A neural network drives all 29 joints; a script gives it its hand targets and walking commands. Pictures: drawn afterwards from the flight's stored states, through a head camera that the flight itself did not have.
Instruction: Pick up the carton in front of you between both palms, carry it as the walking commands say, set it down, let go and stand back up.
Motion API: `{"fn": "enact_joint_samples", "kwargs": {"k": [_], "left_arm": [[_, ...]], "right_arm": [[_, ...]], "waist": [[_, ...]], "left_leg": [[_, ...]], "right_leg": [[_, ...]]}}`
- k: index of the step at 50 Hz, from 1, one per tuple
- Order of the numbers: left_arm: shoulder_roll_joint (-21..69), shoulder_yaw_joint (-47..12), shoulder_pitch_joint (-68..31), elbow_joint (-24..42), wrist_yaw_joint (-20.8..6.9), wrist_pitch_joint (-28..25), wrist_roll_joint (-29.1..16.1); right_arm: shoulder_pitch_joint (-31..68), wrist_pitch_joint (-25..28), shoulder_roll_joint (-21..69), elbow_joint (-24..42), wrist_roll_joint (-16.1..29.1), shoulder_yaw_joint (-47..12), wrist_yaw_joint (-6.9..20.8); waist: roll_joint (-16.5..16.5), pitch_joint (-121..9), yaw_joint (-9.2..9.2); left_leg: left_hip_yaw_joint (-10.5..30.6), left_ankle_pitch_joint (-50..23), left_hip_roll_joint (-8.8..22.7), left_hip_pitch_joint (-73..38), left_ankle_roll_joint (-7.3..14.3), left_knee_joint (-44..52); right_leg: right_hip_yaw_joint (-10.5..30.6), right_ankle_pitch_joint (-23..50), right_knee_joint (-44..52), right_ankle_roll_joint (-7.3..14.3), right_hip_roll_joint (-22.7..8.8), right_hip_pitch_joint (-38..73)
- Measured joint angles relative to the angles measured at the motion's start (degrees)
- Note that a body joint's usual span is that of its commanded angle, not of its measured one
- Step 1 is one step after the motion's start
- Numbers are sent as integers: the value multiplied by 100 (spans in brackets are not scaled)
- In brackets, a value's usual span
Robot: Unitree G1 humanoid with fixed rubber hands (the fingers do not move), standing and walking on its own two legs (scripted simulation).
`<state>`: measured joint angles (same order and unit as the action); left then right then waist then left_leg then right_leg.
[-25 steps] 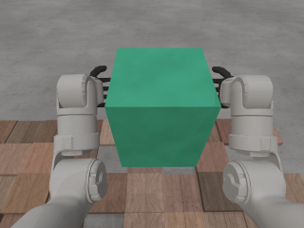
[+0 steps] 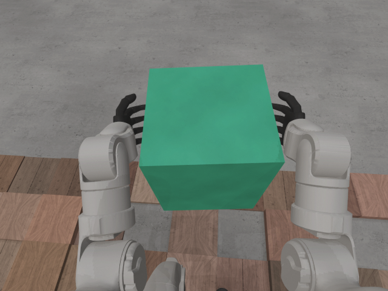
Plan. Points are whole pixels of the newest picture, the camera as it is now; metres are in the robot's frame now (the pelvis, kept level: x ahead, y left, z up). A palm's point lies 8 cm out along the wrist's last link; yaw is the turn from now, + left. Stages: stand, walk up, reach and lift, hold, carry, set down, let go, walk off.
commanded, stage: carry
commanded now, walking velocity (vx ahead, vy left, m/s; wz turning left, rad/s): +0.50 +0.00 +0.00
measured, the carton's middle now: (207, 146) +0.40 +0.02 +0.03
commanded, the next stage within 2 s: none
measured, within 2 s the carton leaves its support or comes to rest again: neither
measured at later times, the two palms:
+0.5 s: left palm (181, 8) +0.70 +0.09 +0.14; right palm (312, 18) +0.67 -0.21 +0.14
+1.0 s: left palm out of the picture +1.04 +0.09 +0.09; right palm out of the picture +1.04 -0.21 +0.09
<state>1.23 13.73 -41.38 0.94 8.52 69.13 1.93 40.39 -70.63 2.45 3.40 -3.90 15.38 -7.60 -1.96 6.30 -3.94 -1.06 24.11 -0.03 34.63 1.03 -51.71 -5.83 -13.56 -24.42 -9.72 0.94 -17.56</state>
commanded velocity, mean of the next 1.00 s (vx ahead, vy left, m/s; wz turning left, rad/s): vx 0.50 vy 0.00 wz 0.00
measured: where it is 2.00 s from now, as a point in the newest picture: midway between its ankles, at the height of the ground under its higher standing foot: (215, 97)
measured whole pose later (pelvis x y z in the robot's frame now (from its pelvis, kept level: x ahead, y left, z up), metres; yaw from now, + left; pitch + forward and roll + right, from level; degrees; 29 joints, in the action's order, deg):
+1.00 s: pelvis +0.67 -0.06 -0.04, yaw -3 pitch +5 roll +1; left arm 0.1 11.8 -40.5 -9.7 6.5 68.2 2.9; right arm 40.0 -71.0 0.5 -6.8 -4.6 13.5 -7.2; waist 0.2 -2.9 -4.1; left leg -5.6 1.3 2.1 40.8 4.3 -39.9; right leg -6.9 -26.2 -27.4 2.7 0.4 -6.3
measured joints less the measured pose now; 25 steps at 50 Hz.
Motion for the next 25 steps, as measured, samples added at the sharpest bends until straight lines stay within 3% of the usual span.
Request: {"fn": "enact_joint_samples", "kwargs": {"k": [6,9,10,12,15,18,22,25], "left_arm": [[88,118,20,495,-9,170,-28],[134,175,131,634,-77,304,42],[103,180,154,668,-112,350,60],[71,207,285,768,-161,454,86],[218,211,563,937,-191,628,182],[406,149,828,1160,-213,694,291],[510,45,1135,1389,-264,662,415],[495,-8,1231,1415,-349,681,446]], "right_arm": [[-151,-130,167,600,-86,-2,-1],[-261,-243,272,728,-172,-37,-1],[-309,-239,336,751,-215,-60,-1],[-358,-283,426,732,-294,-142,-5],[-662,-461,517,908,-326,-176,-9],[-986,-563,563,1195,-282,-165,-8],[-1185,-545,555,1296,-203,-216,-5],[-1181,-518,440,1139,-120,-314,16]], "waist": [[-17,-309,-17],[89,-565,117],[-48,-591,188],[-72,-603,304],[91,-705,429],[178,-809,553],[144,-944,693],[104,-1056,741]], "left_leg": [[-349,-1507,-53,-174,62,1896],[-625,-2415,-94,-898,225,2945],[-713,-2530,-166,-1006,336,2900],[-810,-2801,-139,-1101,600,2615],[-779,-2188,-24,-1506,591,2645],[-747,-1950,69,-1957,410,2869],[-740,-1419,101,-2532,209,2876],[-714,-764,137,-2912,45,2467]], "right_leg": [[130,-229,427,-462,-63,966],[183,-482,-153,-611,16,1237],[235,-548,-762,-443,-77,1088],[456,-1081,-2492,150,-25,425],[481,-1171,-3626,758,-15,-503],[426,-750,-2818,874,-212,-1081],[416,697,-1104,847,-409,-1375],[193,1721,-233,947,-415,-1235]]}}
